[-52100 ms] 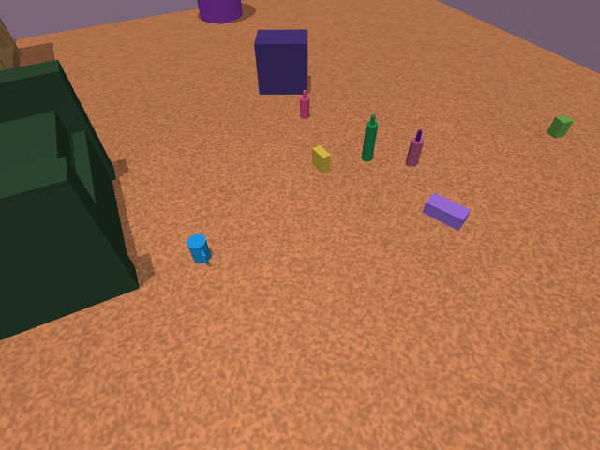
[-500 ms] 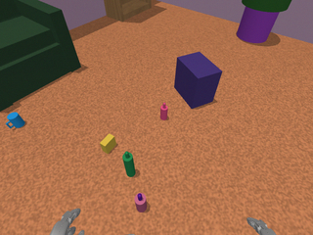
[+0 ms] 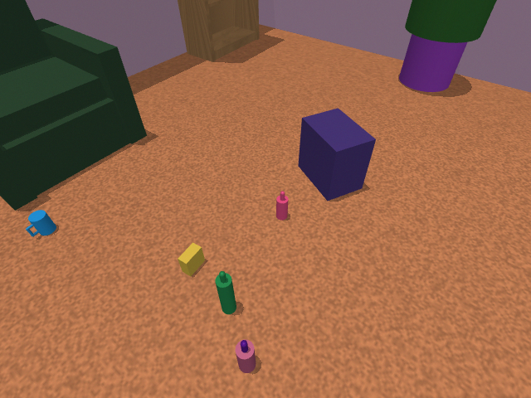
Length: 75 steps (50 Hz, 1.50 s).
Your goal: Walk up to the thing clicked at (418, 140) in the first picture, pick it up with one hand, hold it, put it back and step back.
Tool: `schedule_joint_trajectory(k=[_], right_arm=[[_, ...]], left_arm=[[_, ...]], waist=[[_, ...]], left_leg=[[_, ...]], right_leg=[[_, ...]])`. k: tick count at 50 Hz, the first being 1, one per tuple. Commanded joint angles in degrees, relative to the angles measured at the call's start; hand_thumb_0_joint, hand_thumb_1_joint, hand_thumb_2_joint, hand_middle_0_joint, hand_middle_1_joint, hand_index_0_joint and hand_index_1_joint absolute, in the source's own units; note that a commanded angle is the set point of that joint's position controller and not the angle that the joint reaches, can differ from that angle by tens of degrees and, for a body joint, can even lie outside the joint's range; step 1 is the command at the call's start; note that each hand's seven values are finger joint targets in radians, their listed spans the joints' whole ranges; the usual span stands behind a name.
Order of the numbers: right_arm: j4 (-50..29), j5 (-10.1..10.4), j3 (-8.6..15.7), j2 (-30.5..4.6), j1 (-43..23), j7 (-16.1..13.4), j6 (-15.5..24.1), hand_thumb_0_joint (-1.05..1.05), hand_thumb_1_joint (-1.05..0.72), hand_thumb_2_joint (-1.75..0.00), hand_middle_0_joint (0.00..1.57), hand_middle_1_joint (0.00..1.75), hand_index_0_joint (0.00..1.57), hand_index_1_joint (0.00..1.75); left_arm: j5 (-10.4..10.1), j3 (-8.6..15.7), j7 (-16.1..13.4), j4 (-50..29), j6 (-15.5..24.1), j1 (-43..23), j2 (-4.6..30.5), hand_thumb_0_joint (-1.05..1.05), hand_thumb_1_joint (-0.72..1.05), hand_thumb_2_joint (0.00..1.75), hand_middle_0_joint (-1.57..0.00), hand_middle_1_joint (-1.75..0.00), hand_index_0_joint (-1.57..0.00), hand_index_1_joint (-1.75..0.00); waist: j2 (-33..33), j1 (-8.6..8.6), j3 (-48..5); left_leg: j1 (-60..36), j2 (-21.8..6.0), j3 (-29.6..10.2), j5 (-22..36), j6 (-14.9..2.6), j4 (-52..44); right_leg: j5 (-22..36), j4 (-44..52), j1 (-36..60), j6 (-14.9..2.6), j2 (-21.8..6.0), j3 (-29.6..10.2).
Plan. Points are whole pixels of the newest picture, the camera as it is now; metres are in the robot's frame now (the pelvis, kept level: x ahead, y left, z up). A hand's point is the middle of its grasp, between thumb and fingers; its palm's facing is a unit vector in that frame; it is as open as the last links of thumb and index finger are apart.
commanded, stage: stand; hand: left
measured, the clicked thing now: (245, 353) +0.41 +0.11 -0.67
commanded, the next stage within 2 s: step back in 1.50 s
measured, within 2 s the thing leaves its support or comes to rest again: neither
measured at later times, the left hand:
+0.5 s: hand out of the picture +0.06 +0.23 -0.15, palm faces -0.02 -0.94 -0.33, open 7.4 cm
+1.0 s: hand out of the picture +0.10 +0.23 -0.15, palm faces -0.03 -0.94 -0.33, open 7.4 cm
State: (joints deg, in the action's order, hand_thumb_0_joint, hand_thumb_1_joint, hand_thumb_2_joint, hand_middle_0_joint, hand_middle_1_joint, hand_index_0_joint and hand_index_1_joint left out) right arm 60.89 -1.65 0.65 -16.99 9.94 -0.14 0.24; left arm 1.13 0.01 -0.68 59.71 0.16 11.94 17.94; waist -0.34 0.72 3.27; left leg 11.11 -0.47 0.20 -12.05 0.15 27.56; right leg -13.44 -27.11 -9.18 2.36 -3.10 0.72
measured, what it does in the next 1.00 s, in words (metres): stands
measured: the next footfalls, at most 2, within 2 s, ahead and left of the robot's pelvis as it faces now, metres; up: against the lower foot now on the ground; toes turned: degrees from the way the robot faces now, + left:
none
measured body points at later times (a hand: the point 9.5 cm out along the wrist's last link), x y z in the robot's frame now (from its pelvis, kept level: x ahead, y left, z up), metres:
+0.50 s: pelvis +0.01 -0.01 +0.01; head +0.01 -0.01 +0.46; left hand +0.06 +0.28 -0.13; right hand +0.07 -0.30 -0.14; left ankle +0.04 +0.12 -0.74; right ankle +0.02 -0.15 -0.74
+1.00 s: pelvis +0.02 -0.01 +0.01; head +0.03 -0.01 +0.46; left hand +0.10 +0.28 -0.12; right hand +0.09 -0.31 -0.13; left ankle +0.04 +0.12 -0.74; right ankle +0.02 -0.15 -0.74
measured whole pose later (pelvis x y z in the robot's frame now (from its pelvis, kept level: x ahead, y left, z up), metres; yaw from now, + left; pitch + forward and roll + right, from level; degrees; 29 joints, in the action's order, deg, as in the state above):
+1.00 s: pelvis +0.02 -0.01 +0.01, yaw -1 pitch -3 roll +0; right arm 66.4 -0.9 0.4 -19.2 5.9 -0.2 0.5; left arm 0.5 0.5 -0.1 65.7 0.4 6.1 18.7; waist -0.3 0.0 3.6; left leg 6.0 -1.4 1.2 -9.6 1.2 18.9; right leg -11.2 -19.6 -5.1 1.7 -2.1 0.0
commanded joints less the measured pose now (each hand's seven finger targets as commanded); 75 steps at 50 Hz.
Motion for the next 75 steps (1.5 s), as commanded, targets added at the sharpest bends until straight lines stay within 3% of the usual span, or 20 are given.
schedule_joint_trajectory(k=[1, 5, 8, 15, 25, 30, 32, 35, 39, 43, 53, 56, 58, 70, 74, 75], right_arm=[[-2.35, 0.13, 3.01, -12.41, -3.35, -0.75, 1.04, 0.00, -0.90, -0.90, 0.20, 0.30, 0.20, 0.30], [-1.34, 0.30, 3.00, -12.15, -3.78, -0.57, 0.88, 0.00, -0.90, -0.90, 0.20, 0.30, 0.20, 0.30], [-0.69, 0.32, 2.82, -12.26, -3.31, -0.45, 0.73, 0.00, -0.90, -0.90, 0.20, 0.30, 0.20, 0.30], [0.34, 0.45, 2.60, -12.20, -3.17, -0.48, 1.03, 0.00, -0.90, -0.90, 0.20, 0.30, 0.20, 0.30], [1.52, 0.79, 2.08, -12.97, -4.18, -0.74, 1.20, 0.00, -0.90, -0.90, 0.20, 0.30, 0.20, 0.30], [1.99, 0.67, 1.94, -13.27, -4.92, -0.73, 1.12, 0.00, -0.90, -0.90, 0.20, 0.30, 0.20, 0.30], [1.86, 0.77, 2.09, -13.49, -5.64, -0.73, 1.15, 0.00, -0.90, -0.90, 0.20, 0.30, 0.20, 0.30], [2.06, 0.76, 2.04, -13.33, -5.37, -0.70, 1.02, 0.00, -0.90, -0.90, 0.20, 0.30, 0.20, 0.30], [2.06, 0.71, 2.11, -13.51, -5.99, -0.75, 1.31, 0.00, -0.90, -0.90, 0.20, 0.30, 0.20, 0.30], [2.13, 0.79, 1.98, -13.38, -6.04, -0.75, 1.48, 0.00, -0.90, -0.90, 0.20, 0.30, 0.20, 0.30], [2.22, 0.78, 2.06, -13.84, -6.64, -0.66, 1.22, 0.00, -0.90, -0.90, 0.20, 0.30, 0.20, 0.30], [2.03, 0.77, 2.07, -13.91, -6.67, -0.62, 1.30, 0.00, -0.90, -0.90, 0.20, 0.30, 0.20, 0.30], [2.33, 0.75, 2.00, -13.85, -6.41, -0.64, 1.24, 0.00, -0.90, -0.90, 0.20, 0.30, 0.20, 0.30], [2.25, 0.84, 1.96, -13.93, -6.49, -0.56, 1.26, 0.00, -0.90, -0.90, 0.20, 0.30, 0.20, 0.30], [2.22, 0.93, 1.98, -13.93, -6.17, -0.46, 1.18, 0.00, -0.90, -0.90, 0.20, 0.30, 0.20, 0.30], [0.74, 1.29, 3.08, -17.14, -8.11, -0.25, 0.15, 0.00, -0.90, -0.90, 0.20, 0.30, 0.20, 0.30]], left_arm=[[0.39, 2.58, -0.82, -1.51, 1.22, -2.44, 11.61, 0.00, 0.90, 0.90, -0.20, -0.30, -0.20, -0.30], [0.37, 2.49, -0.70, -0.01, 1.33, -2.15, 11.83, 0.00, 0.90, 0.90, -0.20, -0.30, -0.20, -0.30], [0.38, 2.59, -0.53, 0.55, 1.23, -3.04, 12.16, 0.00, 0.90, 0.90, -0.20, -0.30, -0.20, -0.30], [0.08, 2.53, -0.74, 1.67, 1.77, -4.53, 12.50, 0.00, 0.90, 0.90, -0.20, -0.30, -0.20, -0.30], [-0.23, 2.40, -0.74, 3.15, 1.62, -4.98, 12.28, 0.00, 0.90, 0.90, -0.20, -0.30, -0.20, -0.30], [-0.28, 2.40, -0.51, 3.14, 1.38, -6.11, 11.99, 0.00, 0.90, 0.90, -0.20, -0.30, -0.20, -0.30], [-0.18, 2.46, -0.56, 2.99, 1.50, -6.21, 12.26, 0.00, 0.90, 0.90, -0.20, -0.30, -0.20, -0.30], [-0.13, 2.58, -0.58, 3.15, 1.51, -6.91, 12.38, 0.00, 0.90, 0.90, -0.20, -0.30, -0.20, -0.30], [-0.32, 2.73, -0.47, 2.93, 1.54, -7.33, 12.41, 0.00, 0.90, 0.90, -0.20, -0.30, -0.20, -0.30], [-0.40, 2.78, -0.41, 3.05, 1.43, -7.53, 12.32, 0.00, 0.90, 0.90, -0.20, -0.30, -0.20, -0.30], [-0.28, 2.73, -0.32, 2.89, 1.32, -7.81, 12.62, 0.00, 0.90, 0.90, -0.20, -0.30, -0.20, -0.30], [-0.34, 2.84, -0.28, 2.64, 1.48, -7.77, 13.05, 0.00, 0.90, 0.90, -0.20, -0.30, -0.20, -0.30], [-0.37, 2.81, -0.27, 2.84, 1.36, -7.71, 12.95, 0.00, 0.90, 0.90, -0.20, -0.30, -0.20, -0.30], [-0.43, 2.85, -0.23, 2.27, 1.41, -7.74, 13.53, 0.00, 0.90, 0.90, -0.20, -0.30, -0.20, -0.30], [-0.49, 2.69, -0.27, 2.15, 1.64, -7.18, 13.42, 0.00, 0.90, 0.90, -0.20, -0.30, -0.20, -0.30], [-1.62, 5.33, -0.42, 1.02, 0.91, -7.40, 17.65, 0.00, 0.90, 0.90, -0.20, -0.30, -0.20, -0.30]], waist=[[-1.05, -0.09, 1.19], [-0.55, 0.06, 0.40], [-1.12, -0.21, 1.48], [1.44, -0.86, -2.16], [1.06, -0.45, -3.32], [0.15, -0.49, -1.45], [0.13, -0.35, -2.88], [0.73, -0.68, -2.02], [-0.28, -0.38, -4.59], [-0.28, -0.53, -4.51], [0.66, -0.67, -2.98], [0.38, -0.80, -4.55], [0.62, -0.78, -3.65], [0.69, -0.90, -3.67], [1.01, -0.99, -4.74], [1.63, -0.63, 1.68]], left_leg=[[2.62, -5.10, -7.46, -7.64, -1.45, -10.79], [1.71, -4.90, -7.06, -7.67, -1.40, -10.97], [3.22, -4.85, -7.39, -11.36, -1.31, -11.99], [-2.81, -5.18, -5.56, 1.12, -1.52, -9.25], [-4.37, -6.00, -5.10, 8.30, -1.29, -10.21], [-3.60, -5.92, -4.90, 4.49, -0.91, -11.31], [-5.07, -6.26, -4.91, 8.09, -0.91, -10.89], [-3.81, -6.07, -4.74, 5.36, -0.89, -11.39], [-5.70, -6.51, -4.33, 10.57, -0.79, -10.96], [-6.28, -6.75, -4.19, 11.37, -0.71, -11.30], [-5.63, -6.70, -4.05, 7.30, -0.52, -12.11], [-7.03, -6.86, -3.81, 9.35, -0.78, -11.40], [-6.65, -6.84, -3.83, 7.54, -0.61, -11.86], [-6.92, -7.04, -3.66, 9.29, -0.32, -12.04], [-7.67, -7.15, -3.33, 11.21, -0.57, -11.19], [-2.14, -5.87, -3.95, 17.73, -2.09, -5.14]], right_leg=[[-4.99, 7.51, -1.96, -3.14, -2.86, -4.08], [-5.40, 8.79, -1.80, -3.15, -3.19, -4.56], [-8.05, 9.08, -2.49, -2.97, -3.06, -4.77], [-0.70, 10.38, -1.46, -3.18, -4.63, -5.89], [8.48, 9.46, 2.30, -2.89, -4.60, -4.75], [4.93, 10.62, 0.92, -2.65, -4.06, -4.53], [7.41, 10.56, 1.74, -2.61, -4.30, -4.51], [5.86, 11.11, 2.10, -2.53, -4.36, -4.70], [10.93, 10.26, 3.83, -2.74, -4.54, -4.51], [11.57, 10.06, 3.73, -2.80, -4.52, -4.42], [7.90, 11.27, 2.23, -2.68, -4.30, -4.65], [10.66, 10.96, 2.95, -2.81, -4.60, -4.96], [8.69, 11.15, 2.28, -2.88, -4.44, -4.95], [10.13, 10.86, 2.12, -3.07, -4.24, -5.06], [12.93, 10.91, 2.97, -2.97, -4.53, -5.11], [21.44, 6.38, -1.62, -3.62, -3.64, -5.88]])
